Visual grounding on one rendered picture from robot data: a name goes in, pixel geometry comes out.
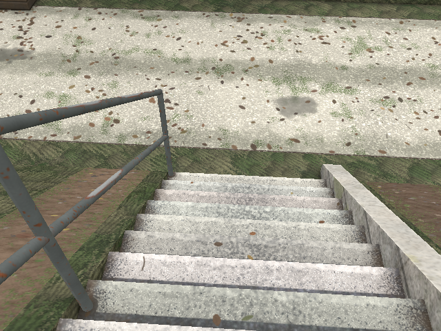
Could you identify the stairs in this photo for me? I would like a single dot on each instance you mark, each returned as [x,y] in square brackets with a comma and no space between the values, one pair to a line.
[222,252]

